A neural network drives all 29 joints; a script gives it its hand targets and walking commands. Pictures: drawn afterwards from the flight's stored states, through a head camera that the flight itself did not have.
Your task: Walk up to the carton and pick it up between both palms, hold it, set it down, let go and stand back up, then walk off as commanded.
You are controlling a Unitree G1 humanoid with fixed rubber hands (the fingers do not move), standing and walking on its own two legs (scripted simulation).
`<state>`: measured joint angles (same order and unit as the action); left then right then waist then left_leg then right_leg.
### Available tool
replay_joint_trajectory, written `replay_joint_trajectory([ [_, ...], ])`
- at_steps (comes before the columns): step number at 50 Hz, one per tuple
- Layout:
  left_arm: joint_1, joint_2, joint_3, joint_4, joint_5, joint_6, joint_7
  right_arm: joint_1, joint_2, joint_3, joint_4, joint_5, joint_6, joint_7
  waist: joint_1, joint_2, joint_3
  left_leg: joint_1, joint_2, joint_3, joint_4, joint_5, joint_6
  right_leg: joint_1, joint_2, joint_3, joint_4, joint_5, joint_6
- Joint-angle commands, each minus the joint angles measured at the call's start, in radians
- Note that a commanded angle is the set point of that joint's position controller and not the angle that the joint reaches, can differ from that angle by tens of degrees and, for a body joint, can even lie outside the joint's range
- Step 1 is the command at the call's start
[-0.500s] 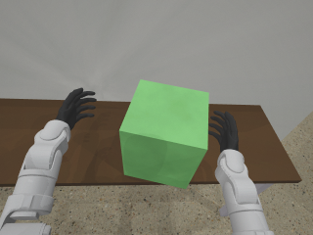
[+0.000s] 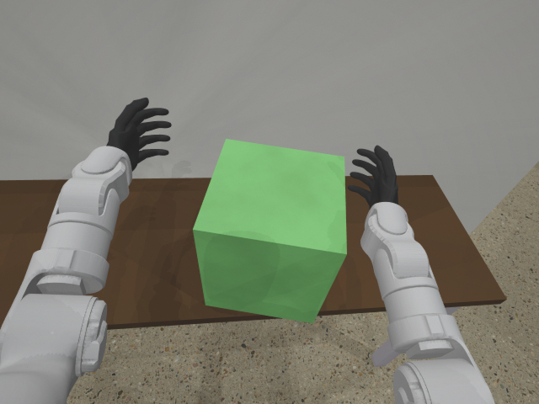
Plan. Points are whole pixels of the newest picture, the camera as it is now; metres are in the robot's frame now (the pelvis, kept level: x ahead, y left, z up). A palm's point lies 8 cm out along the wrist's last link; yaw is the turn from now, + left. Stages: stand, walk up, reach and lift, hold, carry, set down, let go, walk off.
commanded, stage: reach and lift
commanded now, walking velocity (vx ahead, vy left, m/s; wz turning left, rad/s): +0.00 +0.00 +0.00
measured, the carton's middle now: (271, 234) +0.40 -0.03 -0.02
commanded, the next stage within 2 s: none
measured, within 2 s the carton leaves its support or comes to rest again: neither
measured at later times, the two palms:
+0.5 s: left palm (140, 158) +0.45 +0.18 +0.12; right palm (378, 197) +0.39 -0.19 +0.10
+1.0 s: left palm (161, 199) +0.43 +0.16 +0.04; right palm (366, 225) +0.38 -0.19 +0.03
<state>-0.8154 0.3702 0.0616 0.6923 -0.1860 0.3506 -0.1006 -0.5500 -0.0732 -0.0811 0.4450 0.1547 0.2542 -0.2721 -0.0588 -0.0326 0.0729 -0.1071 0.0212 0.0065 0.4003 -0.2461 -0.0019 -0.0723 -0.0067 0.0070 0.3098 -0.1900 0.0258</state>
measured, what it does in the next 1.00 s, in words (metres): stands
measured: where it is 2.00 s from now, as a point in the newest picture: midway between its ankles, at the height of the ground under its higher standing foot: outside the picture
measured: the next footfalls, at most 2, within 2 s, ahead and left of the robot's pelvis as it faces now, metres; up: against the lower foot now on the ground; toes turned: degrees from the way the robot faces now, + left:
none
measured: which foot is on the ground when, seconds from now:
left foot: down 0.00-1.00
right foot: down 0.00-1.00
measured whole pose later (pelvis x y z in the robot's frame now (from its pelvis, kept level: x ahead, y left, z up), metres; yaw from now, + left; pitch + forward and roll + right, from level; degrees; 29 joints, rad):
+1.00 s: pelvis -0.03 -0.01 -0.03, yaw +0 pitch +19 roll -1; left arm -1.10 0.31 -0.09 1.57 -0.22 -0.32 -0.04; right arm -0.84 -0.08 -0.08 1.15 0.16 -0.21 -0.22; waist -0.10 -0.03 -0.19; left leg -0.70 0.02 0.00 0.62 -0.25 -0.01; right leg -0.69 -0.01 0.01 0.59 -0.23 0.01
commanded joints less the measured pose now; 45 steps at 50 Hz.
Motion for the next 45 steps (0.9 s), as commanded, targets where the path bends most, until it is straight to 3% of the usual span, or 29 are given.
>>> replay_joint_trajectory([
  [1, -0.451, 0.151, 0.009, -0.032, -0.005, -0.064, 0.013, -0.49, -0.177, -0.06, 0.017, 0.049, -0.041, 0.004, -0.102, 0.131, -0.443, 0.082, -0.002, 0.009, 0.006, 0.41, -0.044, 0.026, 0.041, -0.056, 0.013, 0.4, -0.027],
  [10, -0.574, 0.134, -0.023, 0.185, 0.008, -0.139, 0.025, -0.609, -0.183, -0.049, 0.208, 0.051, -0.088, 0.009, -0.104, 0.145, -0.51, 0.089, 0.0, 0.004, 0.039, 0.471, -0.061, -0.034, 0.051, -0.072, 0.019, 0.413, -0.035],
  [14, -0.55, 0.113, -0.036, 0.306, 0.013, -0.178, 0.016, -0.601, -0.163, -0.039, 0.299, 0.046, -0.12, 0.007, -0.103, 0.127, -0.5, 0.077, -0.004, 0.009, 0.049, 0.481, -0.059, -0.035, 0.051, -0.067, 0.023, 0.442, -0.032],
  [23, -0.517, 0.046, -0.087, 0.385, -0.019, -0.348, 0.009, -0.583, -0.107, -0.024, 0.395, 0.032, -0.255, 0.025, -0.095, 0.129, -0.529, 0.069, -0.003, 0.001, 0.078, 0.514, -0.059, -0.115, 0.051, -0.065, 0.038, 0.377, -0.04],
  [29, -0.54, 0.031, -0.105, 0.483, -0.043, -0.487, 0.027, -0.581, -0.091, -0.027, 0.519, 0.026, -0.343, 0.043, -0.095, 0.12, -0.603, 0.001, -0.004, -0.007, 0.11, 0.447, -0.053, -0.209, 0.048, -0.063, 0.07, 0.307, -0.042],
  [38, -0.613, 0.041, -0.136, 0.704, -0.095, -0.644, 0.049, -0.678, -0.066, -0.02, 0.61, 0.011, -0.448, 0.066, -0.09, 0.066, -0.651, -0.249, -0.01, -0.009, 0.167, 0.193, -0.017, -0.353, 0.022, -0.056, 0.168, 0.157, -0.041],
  [45, -0.7, 0.041, -0.172, 0.759, -0.139, -0.717, 0.067, -0.74, -0.08, -0.04, 0.626, -0.001, -0.514, 0.066, -0.111, 0.082, -0.879, -0.334, -0.018, 0.005, 0.252, 0.181, -0.026, -0.423, 0.013, -0.065, 0.239, 0.174, -0.042],
])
